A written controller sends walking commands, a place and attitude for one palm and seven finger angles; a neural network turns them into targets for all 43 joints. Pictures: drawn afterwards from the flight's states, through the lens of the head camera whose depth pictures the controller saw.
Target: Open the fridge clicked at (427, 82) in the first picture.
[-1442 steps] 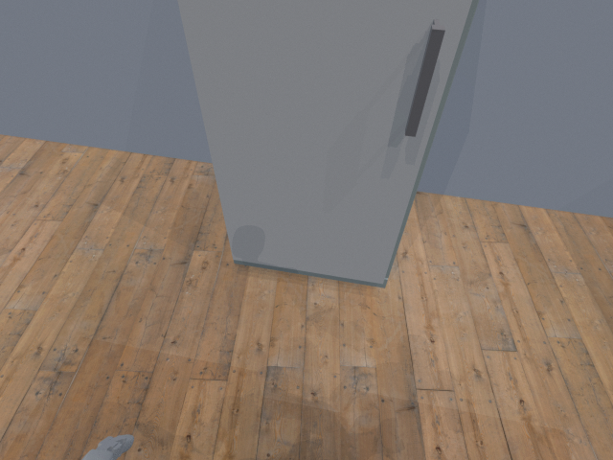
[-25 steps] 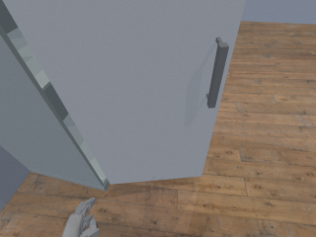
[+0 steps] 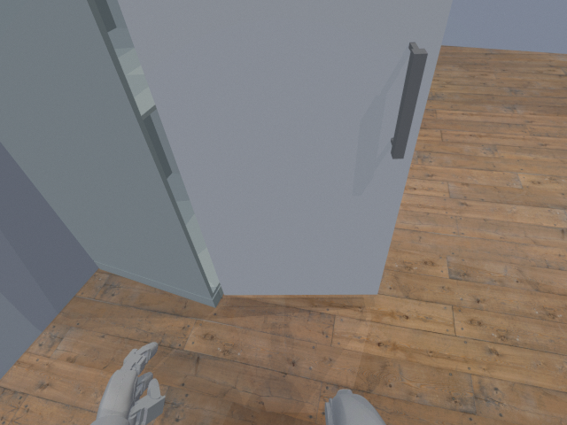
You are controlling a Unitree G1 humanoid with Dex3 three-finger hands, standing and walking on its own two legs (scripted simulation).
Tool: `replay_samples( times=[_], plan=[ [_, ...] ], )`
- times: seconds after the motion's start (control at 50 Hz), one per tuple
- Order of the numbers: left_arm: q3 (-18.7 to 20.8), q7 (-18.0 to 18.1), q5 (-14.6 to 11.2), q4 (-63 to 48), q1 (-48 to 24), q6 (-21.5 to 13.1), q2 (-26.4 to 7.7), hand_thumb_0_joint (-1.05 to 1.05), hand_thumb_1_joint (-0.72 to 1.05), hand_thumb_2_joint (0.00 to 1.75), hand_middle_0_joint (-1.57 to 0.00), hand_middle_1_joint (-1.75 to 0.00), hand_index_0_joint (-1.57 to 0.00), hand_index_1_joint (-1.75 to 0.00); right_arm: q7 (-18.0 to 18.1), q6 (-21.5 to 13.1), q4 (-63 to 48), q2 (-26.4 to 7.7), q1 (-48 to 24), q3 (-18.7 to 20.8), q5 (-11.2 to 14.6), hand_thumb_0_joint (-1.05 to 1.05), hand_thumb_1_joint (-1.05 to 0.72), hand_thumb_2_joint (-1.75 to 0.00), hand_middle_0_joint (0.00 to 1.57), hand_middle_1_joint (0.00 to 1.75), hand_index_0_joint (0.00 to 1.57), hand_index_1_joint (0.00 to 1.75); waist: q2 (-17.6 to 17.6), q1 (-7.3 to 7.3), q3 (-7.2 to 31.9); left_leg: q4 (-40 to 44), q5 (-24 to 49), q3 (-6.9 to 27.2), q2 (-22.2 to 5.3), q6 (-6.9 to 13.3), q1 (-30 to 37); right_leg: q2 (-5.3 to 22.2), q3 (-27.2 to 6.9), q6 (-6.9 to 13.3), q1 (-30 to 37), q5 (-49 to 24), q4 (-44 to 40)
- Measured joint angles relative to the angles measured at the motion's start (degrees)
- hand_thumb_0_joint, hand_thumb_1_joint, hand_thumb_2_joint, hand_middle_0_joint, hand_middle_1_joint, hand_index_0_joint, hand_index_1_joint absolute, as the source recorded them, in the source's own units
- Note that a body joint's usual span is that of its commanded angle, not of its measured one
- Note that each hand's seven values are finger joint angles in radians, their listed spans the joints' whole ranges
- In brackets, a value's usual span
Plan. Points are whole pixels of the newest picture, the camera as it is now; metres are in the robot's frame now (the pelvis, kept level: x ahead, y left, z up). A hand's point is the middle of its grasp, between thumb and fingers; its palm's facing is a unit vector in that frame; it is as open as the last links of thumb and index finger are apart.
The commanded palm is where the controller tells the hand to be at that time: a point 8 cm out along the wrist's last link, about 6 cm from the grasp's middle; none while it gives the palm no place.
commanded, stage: stop stepping back and stand still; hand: right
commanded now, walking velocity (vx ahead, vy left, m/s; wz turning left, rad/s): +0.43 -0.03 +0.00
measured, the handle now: (404, 104) +0.67 -0.23 +0.12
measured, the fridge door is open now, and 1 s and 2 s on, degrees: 71 71 71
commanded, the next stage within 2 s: let the arm hang, fingers relaxed in 1.14 s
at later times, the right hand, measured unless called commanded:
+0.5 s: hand out of the picture +0.13 -0.30 +0.18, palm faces +0.51 +0.70 -0.51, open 7.4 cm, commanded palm +0.07 -0.32 +0.19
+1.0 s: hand out of the picture +0.17 -0.32 +0.16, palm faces +0.52 +0.70 -0.49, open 7.4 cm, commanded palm +0.11 -0.34 +0.19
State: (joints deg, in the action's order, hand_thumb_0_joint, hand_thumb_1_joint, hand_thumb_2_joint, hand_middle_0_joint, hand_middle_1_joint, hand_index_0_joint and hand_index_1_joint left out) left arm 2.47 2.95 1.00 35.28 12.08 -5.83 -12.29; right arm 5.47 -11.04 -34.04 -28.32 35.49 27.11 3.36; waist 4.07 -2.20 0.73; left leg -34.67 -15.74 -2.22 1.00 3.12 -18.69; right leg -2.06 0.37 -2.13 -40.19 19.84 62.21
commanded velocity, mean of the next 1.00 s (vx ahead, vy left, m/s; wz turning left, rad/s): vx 0.09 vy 0.03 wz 0.00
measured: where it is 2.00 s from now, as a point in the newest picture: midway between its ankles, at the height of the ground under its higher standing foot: outside the picture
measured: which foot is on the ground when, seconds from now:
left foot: down 0.00-0.16, up 0.18-0.40, down 0.42-1.00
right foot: up 0.00-0.14, down 0.16-1.00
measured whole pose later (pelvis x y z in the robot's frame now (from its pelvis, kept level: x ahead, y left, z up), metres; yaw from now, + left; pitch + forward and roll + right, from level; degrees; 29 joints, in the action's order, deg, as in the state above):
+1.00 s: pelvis -0.01 -0.03 +0.01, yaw -4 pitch +0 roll -1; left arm 0.2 3.4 -0.1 36.9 12.6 -7.9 -11.3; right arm 9.0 -11.8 -22.6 -22.6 30.4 24.2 1.8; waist -0.3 -1.6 -1.1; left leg -32.2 -19.4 -2.1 -0.2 1.1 -12.4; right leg 0.1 3.2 0.6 -14.0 15.4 29.9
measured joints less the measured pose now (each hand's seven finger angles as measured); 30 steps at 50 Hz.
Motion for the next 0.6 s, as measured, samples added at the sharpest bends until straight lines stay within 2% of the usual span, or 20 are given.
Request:
replay_samples(
  times=[0.02,0.06,0.1,0.12,0.16,0.2,0.24,0.28,0.32,0.38,0.4,0.42,0.46,0.5,0.54,0.6],
  plan=[
    [-0.29,0.37,-0.05,1.45,1.53,0.53,0.16,0.01,0.9,0.9,-0.2,-0.3,-0.2,-0.3,0.12,0.27,0.37,1.13,0.14,-0.56,-0.1,0.01,-0.88,-0.89,0.22,0.31,0.22,0.3,0.76,-0.84,1.39,1.46,-0.93,-0.16,-0.85,-0.53,0.26,0.12,0.63,0.0,0.71,-0.02,4.06],
    [-1.23,1.36,-0.01,3.37,4.5,0.72,0.81,0.01,0.9,0.9,-0.2,-0.3,-0.2,-0.3,1.09,0.51,2.69,3.24,-1.17,-1.15,-0.47,0.01,-0.88,-0.89,0.22,0.31,0.22,0.3,2.31,-2.01,4.06,4.87,-2.55,-1.06,-2.55,-0.99,0.83,1.54,2.21,0.85,6.03,0.93,2.57],
    [-1.77,2.22,0.07,3.96,6.42,-0.27,0.94,0.01,0.9,0.9,-0.2,-0.3,-0.2,-0.3,2.76,1.11,5.84,5.25,-4.94,-1.74,-1.31,0.01,-0.88,-0.89,0.22,0.31,0.22,0.3,2.93,-2.39,5.29,6.54,-1.83,-2.26,-3.9,-0.82,0.58,3.11,2.87,2.25,14.45,2.63,-7.93],
    [-1.85,2.51,0.16,3.75,6.97,-1.08,0.52,0.01,0.9,0.9,-0.21,-0.3,-0.2,-0.3,3.61,1.4,7.42,6.23,-7.49,-2.26,-1.73,0.01,-0.88,-0.89,0.21,0.31,0.21,0.3,2.44,-1.97,5.4,5.86,-1.34,-2.96,-4.25,-1.13,-0.13,3.79,2.56,2.78,19.02,2.88,-14.97],
    [-1.48,2.95,0.14,2.25,7.23,-2.92,-1.37,0.01,0.9,0.9,-0.21,-0.3,-0.2,-0.3,5.01,1.95,9.89,7.97,-13.42,-3.87,-2.17,0.01,-0.88,-0.9,0.21,0.3,0.21,0.3,-0.66,0.06,4.52,-0.67,-4.44,-4.1,-3.79,-2.02,-3.78,5.28,0.02,2.89,25.92,3.74,-27.81],
    [-1.26,2.88,-0.35,3.0,4.9,-3.46,0.01,0.01,0.9,0.9,-0.2,-0.3,-0.2,-0.3,5.51,2.55,12.48,7.62,-17.93,-4.4,-2.72,0.01,-0.89,-0.9,0.21,0.3,0.21,0.3,0.67,1.72,1.08,-13.16,-8.26,-0.33,-3.56,-2.57,-7.87,3.19,0.17,2.03,25.44,1.49,-25.63],
    [-1.83,1.53,-0.61,3.06,4.25,-3.56,2.29,0.01,0.9,0.9,-0.2,-0.3,-0.2,-0.3,4.76,2.58,12.86,6.61,-16.56,-3.96,-2.75,0.01,-0.89,-0.9,0.2,0.3,0.2,0.3,1.24,3.66,0.35,-22.77,-7.98,0.68,-1.75,-2.8,-10.51,2.74,0.87,2.66,26.56,0.14,-26.18],
    [-2.67,-0.02,-0.54,2.46,5.49,-3.68,4.24,0.01,0.9,0.9,-0.2,-0.3,-0.2,-0.3,3.7,2.39,10.18,5.39,-11.91,-3.81,-2.72,0.01,-0.89,-0.9,0.2,0.3,0.2,0.3,0.76,6.05,1.26,-25.2,-6.49,-0.73,-0.63,-2.8,-11.09,3.18,0.29,3.04,27.4,-1.41,-28.75],
    [-3.45,-0.96,-0.38,2.18,7.21,-3.57,5.29,0.01,0.9,0.9,-0.21,-0.3,-0.2,-0.3,2.92,0.91,6.49,4.23,-6.49,-3.78,-2.77,0.01,-0.89,-0.9,0.2,0.3,0.2,0.3,-0.44,6.87,2.28,-20.44,-5.3,-2.67,-0.06,-2.48,-9.17,4.27,-0.22,2.8,27.99,-2.75,-31.37],
    [-3.87,-0.88,0.31,1.83,9.57,-2.06,5.39,0.01,0.9,0.9,-0.21,-0.3,-0.2,-0.3,2.6,-1.01,2.9,1.94,0.49,-2.69,-2.98,0.01,-0.89,-0.89,0.21,0.3,0.21,0.3,-3.16,6.16,3.84,-6.71,-7.28,-5.21,0.53,-1.59,-1.84,6.1,-0.49,2.24,27.41,-2.36,-31.86],
    [-3.78,-0.63,0.4,1.6,10.15,-1.48,5.16,0.01,0.9,0.89,-0.21,-0.3,-0.2,-0.3,2.66,-1.33,2.66,0.76,1.54,-1.91,-3.07,0.01,-0.89,-0.89,0.21,0.3,0.21,0.3,-3.73,5.75,4.22,-1.98,-8.67,-5.27,0.46,-0.97,1.3,6.27,-0.55,2.32,26.04,-0.49,-29.67],
    [-3.56,-0.47,0.31,1.32,10.45,-0.95,4.9,0.01,0.9,0.9,-0.21,-0.3,-0.2,-0.3,2.79,-1.54,2.78,-0.75,1.73,-0.79,-3.19,0.01,-0.89,-0.89,0.21,0.3,0.21,0.3,-3.45,5.21,4.6,2.4,-10.25,-3.69,-0.11,0.46,3.74,5.82,-0.17,2.88,23.54,2.87,-25.74],
    [-2.52,-0.13,-0.17,3.39,8.14,0.25,3.16,0.01,0.9,0.89,-0.21,-0.3,-0.21,-0.3,2.52,-1.79,5.54,-0.2,-1.68,-0.47,-3.02,0.01,-0.88,-0.89,0.21,0.31,0.21,0.3,-4.83,2.97,2.88,1.55,-1.69,-3.68,-0.24,0.61,2.26,5.49,-1.34,2.99,17.8,6.47,-12.17],
    [-1.64,0.05,-0.09,6.19,5.77,0.74,1.23,0.01,0.9,0.89,-0.21,-0.3,-0.2,-0.3,2.61,-1.46,9.4,2.42,-5.42,-1.08,-2.78,0.0,-0.88,-0.89,0.21,0.31,0.21,0.3,-5.71,1.85,1.26,0.3,-1.21,-3.84,-0.65,-0.5,2.79,4.88,-1.35,2.74,14.63,6.29,-4.21],
    [-1.21,0.27,-0.24,6.93,4.66,0.73,0.07,0.01,0.9,0.89,-0.21,-0.3,-0.2,-0.3,3.15,-0.68,12.29,5.12,-6.91,-1.26,-2.36,0.0,-0.88,-0.89,0.21,0.31,0.21,0.3,-4.96,1.19,1.07,0.35,-1.97,-2.98,-1.64,-1.31,3.62,4.8,0.35,3.05,14.88,4.81,-6.78],
    [-1.01,1.17,-0.11,5.46,3.67,-0.67,-1.23,0.01,0.9,0.89,-0.21,-0.3,-0.2,-0.3,3.75,0.27,12.85,8.24,-7.41,-2.58,-1.94,0.01,-0.89,-0.89,0.21,0.3,0.21,0.3,-3.73,1.61,0.34,-1.2,-3.54,-2.6,-2.88,-2.28,4.54,5.19,2.21,3.39,20.04,-0.09,-21.25]
  ],
)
